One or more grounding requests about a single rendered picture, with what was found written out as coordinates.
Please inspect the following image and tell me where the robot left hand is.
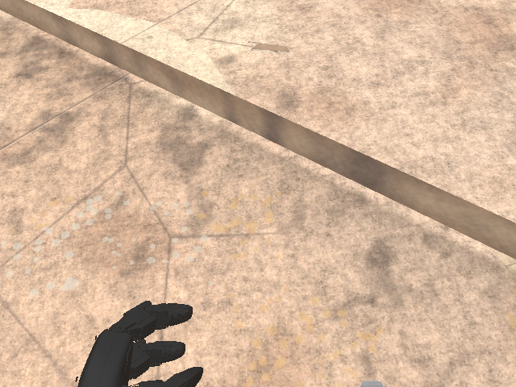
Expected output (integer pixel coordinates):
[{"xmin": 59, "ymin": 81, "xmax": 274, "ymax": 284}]
[{"xmin": 75, "ymin": 301, "xmax": 203, "ymax": 387}]

